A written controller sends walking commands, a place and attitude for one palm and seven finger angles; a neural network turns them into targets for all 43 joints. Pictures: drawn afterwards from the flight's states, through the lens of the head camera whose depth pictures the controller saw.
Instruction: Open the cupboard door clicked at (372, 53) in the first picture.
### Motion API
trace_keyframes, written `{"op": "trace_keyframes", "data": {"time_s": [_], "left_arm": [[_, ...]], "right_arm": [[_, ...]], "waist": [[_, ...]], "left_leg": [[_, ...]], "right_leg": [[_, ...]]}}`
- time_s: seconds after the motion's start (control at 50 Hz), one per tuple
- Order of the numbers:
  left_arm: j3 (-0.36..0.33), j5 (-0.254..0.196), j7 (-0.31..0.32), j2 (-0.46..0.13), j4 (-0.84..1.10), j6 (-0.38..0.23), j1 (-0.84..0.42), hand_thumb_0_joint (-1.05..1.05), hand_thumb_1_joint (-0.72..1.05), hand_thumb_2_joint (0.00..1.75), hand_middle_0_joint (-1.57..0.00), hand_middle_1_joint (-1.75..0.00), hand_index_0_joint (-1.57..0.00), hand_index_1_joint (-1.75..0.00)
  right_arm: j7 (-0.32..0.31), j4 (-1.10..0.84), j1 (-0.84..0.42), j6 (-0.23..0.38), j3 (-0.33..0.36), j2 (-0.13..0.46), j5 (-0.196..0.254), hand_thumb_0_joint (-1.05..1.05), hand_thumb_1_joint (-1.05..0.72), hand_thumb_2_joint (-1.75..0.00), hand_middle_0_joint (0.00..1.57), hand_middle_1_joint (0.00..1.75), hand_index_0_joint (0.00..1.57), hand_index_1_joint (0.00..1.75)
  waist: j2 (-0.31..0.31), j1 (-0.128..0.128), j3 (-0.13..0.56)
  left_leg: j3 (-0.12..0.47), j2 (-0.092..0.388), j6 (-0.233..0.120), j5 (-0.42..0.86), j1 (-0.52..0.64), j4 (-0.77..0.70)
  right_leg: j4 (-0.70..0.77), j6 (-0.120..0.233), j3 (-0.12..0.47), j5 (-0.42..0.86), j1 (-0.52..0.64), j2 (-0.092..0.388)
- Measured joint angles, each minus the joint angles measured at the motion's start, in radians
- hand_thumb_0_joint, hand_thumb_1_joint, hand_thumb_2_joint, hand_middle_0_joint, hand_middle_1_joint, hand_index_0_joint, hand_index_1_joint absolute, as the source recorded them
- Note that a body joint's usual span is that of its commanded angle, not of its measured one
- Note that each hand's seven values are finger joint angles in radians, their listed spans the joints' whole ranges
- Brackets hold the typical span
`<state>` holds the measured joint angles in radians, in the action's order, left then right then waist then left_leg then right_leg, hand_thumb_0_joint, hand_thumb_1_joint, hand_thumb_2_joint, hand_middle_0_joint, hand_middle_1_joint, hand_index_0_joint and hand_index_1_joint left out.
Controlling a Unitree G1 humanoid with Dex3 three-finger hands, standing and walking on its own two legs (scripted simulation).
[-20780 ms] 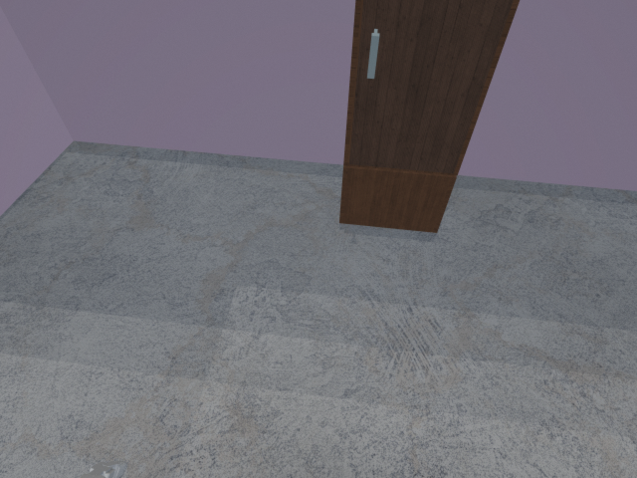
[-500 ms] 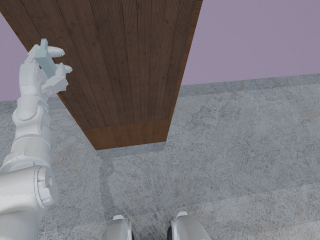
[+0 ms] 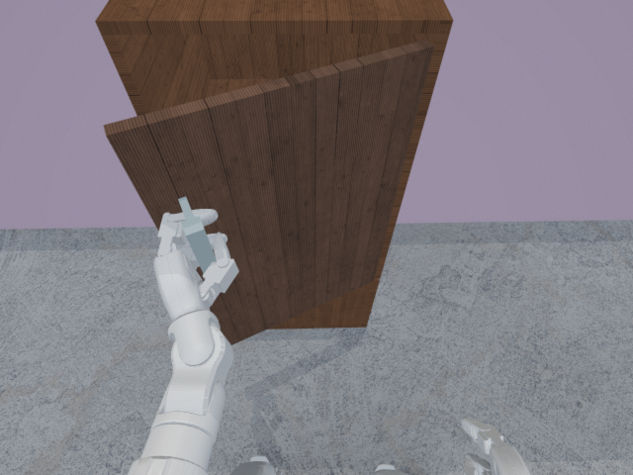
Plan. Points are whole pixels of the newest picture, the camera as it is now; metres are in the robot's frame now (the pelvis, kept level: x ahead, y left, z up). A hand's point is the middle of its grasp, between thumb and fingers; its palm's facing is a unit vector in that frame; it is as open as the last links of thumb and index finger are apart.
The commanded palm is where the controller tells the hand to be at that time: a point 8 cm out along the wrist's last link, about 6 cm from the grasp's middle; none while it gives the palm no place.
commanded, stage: pull the door open along its arc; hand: left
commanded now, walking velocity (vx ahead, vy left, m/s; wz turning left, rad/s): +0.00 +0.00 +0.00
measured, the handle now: (200, 242) +0.39 +0.17 +0.05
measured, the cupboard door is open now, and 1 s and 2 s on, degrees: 25 43 47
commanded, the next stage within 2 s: open thumb and fingers to let go in 0.36 s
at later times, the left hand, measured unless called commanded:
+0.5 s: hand (293, 334) +0.27 +0.04 +0.06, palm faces +0.38 -0.92 -0.04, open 6.0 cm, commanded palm +0.23 +0.09 +0.06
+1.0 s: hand (278, 333) +0.27 +0.06 +0.06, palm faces +0.44 -0.90 -0.01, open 12.9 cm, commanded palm +0.22 +0.09 +0.06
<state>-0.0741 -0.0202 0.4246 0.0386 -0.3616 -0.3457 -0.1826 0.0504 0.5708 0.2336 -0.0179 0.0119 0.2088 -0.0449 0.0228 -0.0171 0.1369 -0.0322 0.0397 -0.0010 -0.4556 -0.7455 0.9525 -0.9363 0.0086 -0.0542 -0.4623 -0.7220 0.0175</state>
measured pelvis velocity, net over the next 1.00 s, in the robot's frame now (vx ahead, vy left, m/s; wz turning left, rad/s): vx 0.00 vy -0.04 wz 0.05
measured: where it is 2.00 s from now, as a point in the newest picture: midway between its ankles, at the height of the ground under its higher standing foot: outside the picture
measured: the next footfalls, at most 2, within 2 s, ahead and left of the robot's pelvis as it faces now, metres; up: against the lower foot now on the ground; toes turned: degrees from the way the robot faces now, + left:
none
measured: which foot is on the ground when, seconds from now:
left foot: down 0.00-1.00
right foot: down 0.00-1.00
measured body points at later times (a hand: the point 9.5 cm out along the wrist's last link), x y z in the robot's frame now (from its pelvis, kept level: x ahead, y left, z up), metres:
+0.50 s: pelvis +0.00 -0.04 +0.00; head +0.03 -0.06 +0.45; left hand +0.24 +0.09 +0.06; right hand +0.18 -0.24 -0.10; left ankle +0.00 +0.12 -0.68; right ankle -0.01 -0.12 -0.68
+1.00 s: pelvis +0.00 -0.04 +0.00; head +0.03 -0.06 +0.45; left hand +0.24 +0.11 +0.06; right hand +0.18 -0.25 -0.10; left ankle +0.00 +0.12 -0.68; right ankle -0.01 -0.12 -0.68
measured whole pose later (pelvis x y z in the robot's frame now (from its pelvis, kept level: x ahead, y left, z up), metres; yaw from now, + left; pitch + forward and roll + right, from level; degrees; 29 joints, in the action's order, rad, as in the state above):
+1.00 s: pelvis +0.00 -0.04 +0.00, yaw +3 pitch +10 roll +1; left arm 0.20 0.08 0.56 0.10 -0.07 -0.26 0.19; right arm -0.01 0.56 0.20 0.01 0.00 0.19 -0.07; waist 0.03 0.00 0.13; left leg 0.03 0.04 0.05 -0.44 -0.68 0.93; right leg -0.97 0.07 -0.11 -0.50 -0.65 0.02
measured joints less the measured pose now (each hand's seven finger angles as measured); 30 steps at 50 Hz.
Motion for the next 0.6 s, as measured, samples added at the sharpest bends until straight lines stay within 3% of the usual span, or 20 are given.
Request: {"op": "trace_keyframes", "data": {"time_s": [0.08,0.16,0.28,0.44,0.6], "left_arm": [[0.087,0.083,0.135,0.053,0.037,0.038,0.041,0.0,0.73,0.82,-0.34,-1.35,-0.39,-1.35],[0.15,0.112,0.186,0.08,0.069,0.062,0.086,0.0,0.73,0.8,-0.35,-1.35,-0.38,-1.35],[0.234,0.124,0.194,0.08,0.138,0.083,0.176,0.0,0.72,0.77,-0.36,-1.35,-0.36,-1.35],[0.333,0.112,0.147,0.041,0.288,0.126,0.361,-0.01,0.7,0.73,-0.37,-1.35,-0.33,-1.35],[0.293,0.113,0.17,0.057,0.249,0.124,0.316,-0.01,0.65,0.76,-0.38,-1.33,-0.36,-1.34]], "right_arm": [[-0.004,0.0,-0.044,-0.005,-0.004,-0.02,-0.019,0.01,-0.91,-0.9,0.2,0.3,0.2,0.3],[-0.017,0.0,-0.067,-0.008,-0.009,-0.035,-0.024,0.01,-0.91,-0.9,0.2,0.3,0.2,0.3],[-0.027,-0.004,-0.064,-0.002,-0.016,-0.041,-0.026,0.01,-0.91,-0.9,0.2,0.3,0.2,0.3],[-0.03,-0.022,-0.036,0.014,-0.026,-0.038,-0.02,0.01,-0.91,-0.9,0.2,0.3,0.2,0.3],[-0.057,0.013,-0.05,0.024,-0.019,-0.023,-0.03,0.01,-0.91,-0.9,0.2,0.3,0.2,0.3]], "waist": [[-0.002,0.018,0.0],[-0.001,0.029,-0.008],[0.002,0.033,-0.016],[0.013,0.01,-0.018],[0.011,0.015,-0.013]], "left_leg": [[0.017,-0.006,0.008,0.002,0.009,0.007],[0.034,-0.008,0.017,0.009,0.028,0.002],[0.048,-0.007,0.031,0.018,0.051,-0.011],[0.051,0.002,0.047,0.02,0.098,-0.035],[0.062,0.001,0.056,0.022,0.083,-0.027]], "right_leg": [[-0.015,0.009,-0.017,-0.01,0.013,0.006],[-0.013,0.019,-0.033,-0.012,0.037,0.007],[-0.009,0.033,-0.048,-0.013,0.061,0.005],[0.0,0.048,-0.051,-0.02,0.1,-0.005],[-0.023,0.061,-0.061,-0.031,0.082,-0.004]]}}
